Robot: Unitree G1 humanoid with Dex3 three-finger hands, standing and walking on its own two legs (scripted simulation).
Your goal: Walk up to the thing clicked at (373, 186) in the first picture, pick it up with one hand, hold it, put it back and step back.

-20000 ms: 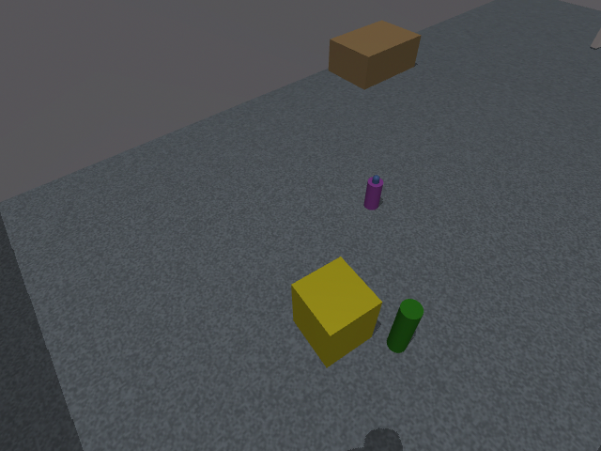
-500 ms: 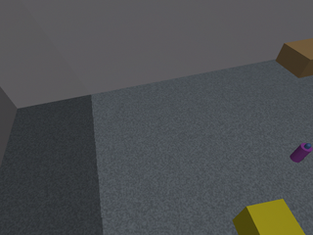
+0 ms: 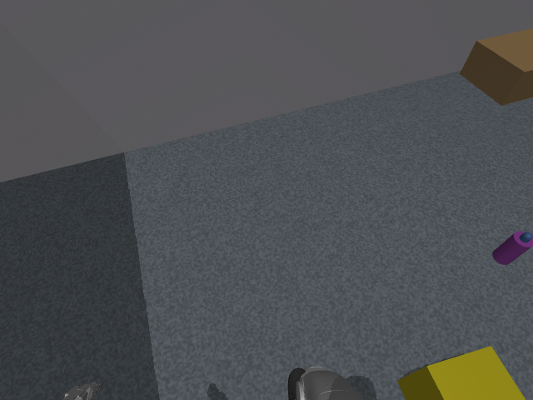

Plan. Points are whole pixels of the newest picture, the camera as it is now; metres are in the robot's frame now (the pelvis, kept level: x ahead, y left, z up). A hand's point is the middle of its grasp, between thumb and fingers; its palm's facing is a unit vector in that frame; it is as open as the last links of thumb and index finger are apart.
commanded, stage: walk up
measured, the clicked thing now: (514, 246) +0.65 -1.00 -0.66
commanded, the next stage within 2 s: none
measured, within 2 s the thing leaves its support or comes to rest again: neither
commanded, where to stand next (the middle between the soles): +0.34 -0.01 m, yaw +1 degrees
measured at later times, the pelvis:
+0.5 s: pelvis +0.16 +0.06 +0.01, yaw -10 degrees
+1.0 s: pelvis +0.29 +0.04 +0.00, yaw -22 degrees
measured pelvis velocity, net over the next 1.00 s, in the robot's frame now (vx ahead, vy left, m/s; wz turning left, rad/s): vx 0.29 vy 0.04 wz -0.39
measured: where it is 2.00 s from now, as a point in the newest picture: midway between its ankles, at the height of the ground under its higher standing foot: (258, 369)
